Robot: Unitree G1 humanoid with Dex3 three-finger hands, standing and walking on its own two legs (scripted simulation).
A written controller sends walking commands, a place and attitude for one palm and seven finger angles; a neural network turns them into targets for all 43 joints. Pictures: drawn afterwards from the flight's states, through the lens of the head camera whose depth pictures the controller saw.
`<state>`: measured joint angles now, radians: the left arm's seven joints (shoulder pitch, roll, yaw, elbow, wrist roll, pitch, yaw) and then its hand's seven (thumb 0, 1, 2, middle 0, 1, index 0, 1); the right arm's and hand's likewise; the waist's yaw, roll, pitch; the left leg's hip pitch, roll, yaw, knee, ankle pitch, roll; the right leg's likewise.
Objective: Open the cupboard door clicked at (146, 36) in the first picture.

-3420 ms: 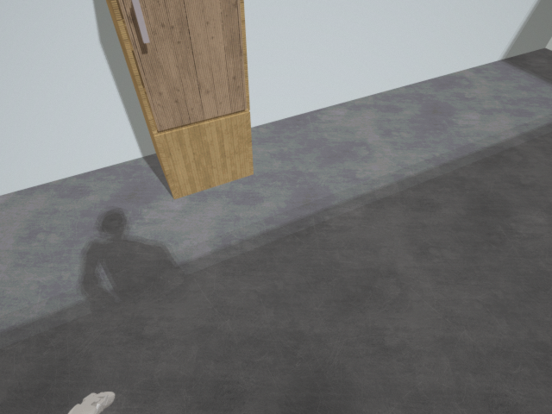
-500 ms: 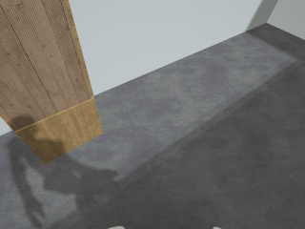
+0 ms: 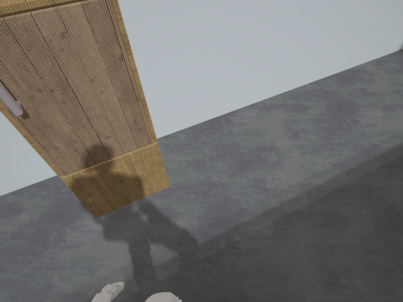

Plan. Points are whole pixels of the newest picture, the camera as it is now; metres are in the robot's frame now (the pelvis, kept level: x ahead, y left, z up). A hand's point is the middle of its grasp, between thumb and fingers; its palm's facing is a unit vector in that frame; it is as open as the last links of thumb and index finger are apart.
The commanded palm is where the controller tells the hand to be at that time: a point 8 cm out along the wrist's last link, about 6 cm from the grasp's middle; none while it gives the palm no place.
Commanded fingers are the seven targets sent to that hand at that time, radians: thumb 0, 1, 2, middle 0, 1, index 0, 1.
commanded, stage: turn to face it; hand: left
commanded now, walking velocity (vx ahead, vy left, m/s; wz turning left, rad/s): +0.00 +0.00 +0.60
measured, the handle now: (5, 92) +0.63 +0.56 +0.08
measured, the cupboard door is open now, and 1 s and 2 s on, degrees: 0 0 0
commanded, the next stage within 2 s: take the last steps up to it in 0.74 s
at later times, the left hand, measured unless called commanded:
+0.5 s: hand out of the picture +0.00 +0.27 -0.17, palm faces +0.30 -0.92 -0.25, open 7.4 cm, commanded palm none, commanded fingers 0.00 0.90 0.90 -0.20 -0.30 -0.20 -0.30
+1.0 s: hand out of the picture -0.03 +0.17 -0.14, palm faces +0.44 -0.86 -0.26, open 7.3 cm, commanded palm none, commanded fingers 0.00 0.90 0.90 -0.20 -0.30 -0.20 -0.30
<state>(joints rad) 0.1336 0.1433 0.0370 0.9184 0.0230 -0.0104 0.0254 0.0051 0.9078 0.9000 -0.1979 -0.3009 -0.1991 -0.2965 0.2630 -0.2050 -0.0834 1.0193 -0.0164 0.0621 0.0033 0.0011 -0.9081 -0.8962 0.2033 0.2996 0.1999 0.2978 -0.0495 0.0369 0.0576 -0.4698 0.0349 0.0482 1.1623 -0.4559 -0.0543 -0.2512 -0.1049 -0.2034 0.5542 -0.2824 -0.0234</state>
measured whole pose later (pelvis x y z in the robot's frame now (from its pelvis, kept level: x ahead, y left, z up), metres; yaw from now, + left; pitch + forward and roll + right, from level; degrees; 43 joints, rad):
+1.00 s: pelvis +0.00 -0.02 +0.01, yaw +24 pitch -2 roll +2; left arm 0.26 0.15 0.03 0.96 0.02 -0.01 0.02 0.01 0.92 0.90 -0.20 -0.30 -0.20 -0.30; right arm 0.27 -0.23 -0.09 1.04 -0.03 0.08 0.02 0.00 -0.91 -0.90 0.20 0.30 0.20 0.30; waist -0.01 0.04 0.02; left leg -0.44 0.04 -0.02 1.11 -0.31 -0.05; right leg -0.20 -0.06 -0.16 0.45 -0.23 -0.04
